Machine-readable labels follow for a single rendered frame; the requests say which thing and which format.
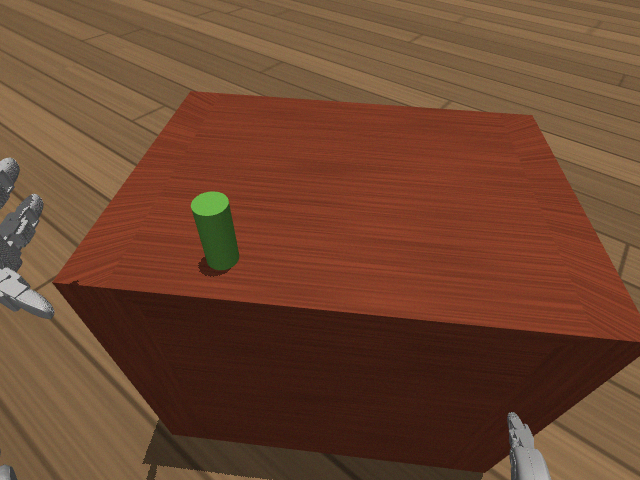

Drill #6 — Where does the right robot hand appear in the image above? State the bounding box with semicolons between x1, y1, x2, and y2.
507;412;551;480

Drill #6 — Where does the can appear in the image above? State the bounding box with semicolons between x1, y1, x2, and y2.
191;191;239;270

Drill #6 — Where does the left robot hand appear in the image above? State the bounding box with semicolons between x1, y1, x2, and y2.
0;158;55;319

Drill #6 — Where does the left robot arm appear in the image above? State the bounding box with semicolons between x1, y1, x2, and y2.
0;450;17;480

